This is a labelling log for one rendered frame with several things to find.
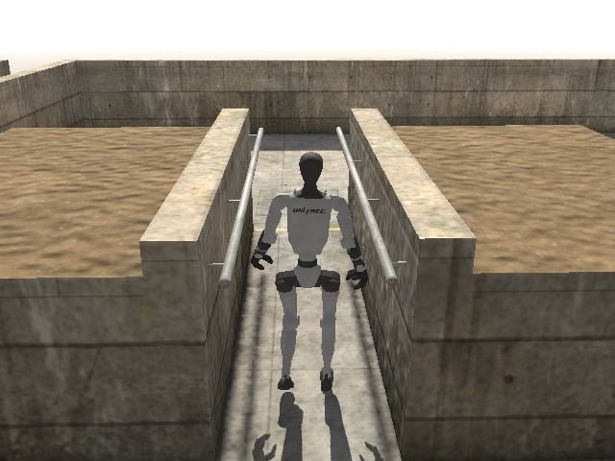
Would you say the right robot hand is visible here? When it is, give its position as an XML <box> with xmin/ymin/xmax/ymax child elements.
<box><xmin>346</xmin><ymin>269</ymin><xmax>369</xmax><ymax>290</ymax></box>

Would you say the robot left forearm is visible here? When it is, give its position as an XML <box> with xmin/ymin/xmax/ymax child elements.
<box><xmin>254</xmin><ymin>229</ymin><xmax>271</xmax><ymax>258</ymax></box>

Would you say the left robot hand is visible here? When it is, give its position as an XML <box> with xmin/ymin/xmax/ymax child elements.
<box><xmin>251</xmin><ymin>253</ymin><xmax>273</xmax><ymax>270</ymax></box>

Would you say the right robot thigh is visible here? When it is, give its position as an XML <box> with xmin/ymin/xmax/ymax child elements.
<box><xmin>320</xmin><ymin>267</ymin><xmax>340</xmax><ymax>332</ymax></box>

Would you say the robot right upper arm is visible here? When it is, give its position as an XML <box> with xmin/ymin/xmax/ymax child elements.
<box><xmin>330</xmin><ymin>195</ymin><xmax>356</xmax><ymax>250</ymax></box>

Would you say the robot right forearm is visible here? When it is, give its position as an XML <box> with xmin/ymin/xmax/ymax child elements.
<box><xmin>347</xmin><ymin>234</ymin><xmax>366</xmax><ymax>272</ymax></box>

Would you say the robot torso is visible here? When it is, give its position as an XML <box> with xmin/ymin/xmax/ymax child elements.
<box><xmin>287</xmin><ymin>188</ymin><xmax>332</xmax><ymax>288</ymax></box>

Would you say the robot left upper arm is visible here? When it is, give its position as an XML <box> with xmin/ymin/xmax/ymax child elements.
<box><xmin>261</xmin><ymin>193</ymin><xmax>290</xmax><ymax>244</ymax></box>

